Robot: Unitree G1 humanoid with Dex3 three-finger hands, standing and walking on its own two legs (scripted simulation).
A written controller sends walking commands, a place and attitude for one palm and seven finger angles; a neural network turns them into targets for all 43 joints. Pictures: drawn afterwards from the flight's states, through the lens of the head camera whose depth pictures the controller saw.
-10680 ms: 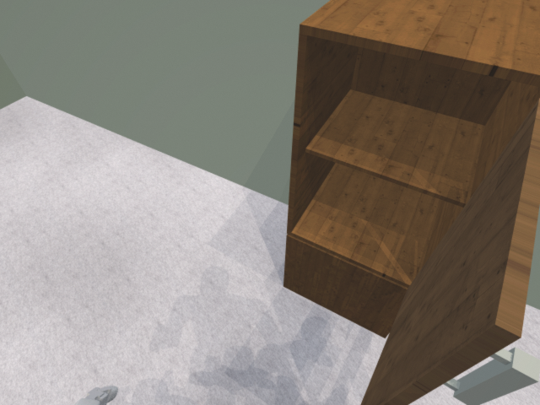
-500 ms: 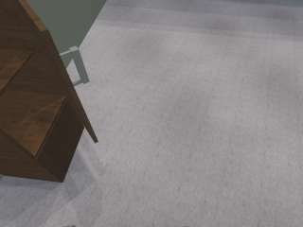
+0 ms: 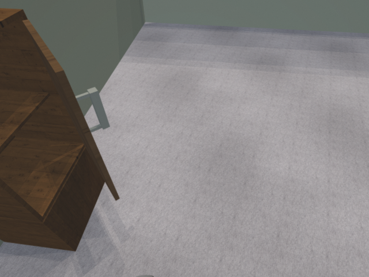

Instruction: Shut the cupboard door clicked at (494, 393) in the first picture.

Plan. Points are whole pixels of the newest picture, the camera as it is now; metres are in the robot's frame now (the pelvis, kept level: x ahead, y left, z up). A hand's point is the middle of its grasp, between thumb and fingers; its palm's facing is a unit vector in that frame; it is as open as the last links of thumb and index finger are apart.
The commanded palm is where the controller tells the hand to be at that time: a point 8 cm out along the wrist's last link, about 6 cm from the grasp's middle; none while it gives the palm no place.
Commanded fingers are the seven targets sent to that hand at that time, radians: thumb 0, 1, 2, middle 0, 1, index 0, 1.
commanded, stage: take the last steps up to it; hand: left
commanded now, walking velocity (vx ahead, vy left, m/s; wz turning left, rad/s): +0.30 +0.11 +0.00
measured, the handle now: (92, 112) +0.52 +0.32 +0.05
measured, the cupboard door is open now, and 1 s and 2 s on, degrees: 43 43 43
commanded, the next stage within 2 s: come to a stop and stand still in 0.68 s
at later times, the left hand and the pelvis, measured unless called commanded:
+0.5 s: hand (106, 241) +0.24 +0.24 -0.16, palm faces -0.03 -0.98 -0.21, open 7.4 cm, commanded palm none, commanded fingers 0.00 0.90 0.90 -0.20 -0.30 -0.20 -0.30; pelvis +0.14 +0.07 -0.01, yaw -2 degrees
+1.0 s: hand (101, 242) +0.24 +0.27 -0.20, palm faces +0.08 -0.98 -0.16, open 7.3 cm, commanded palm none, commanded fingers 0.00 0.90 0.90 -0.20 -0.30 -0.20 -0.30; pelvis +0.26 +0.10 -0.01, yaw -1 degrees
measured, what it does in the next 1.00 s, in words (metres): walks ahead: left foot, then right foot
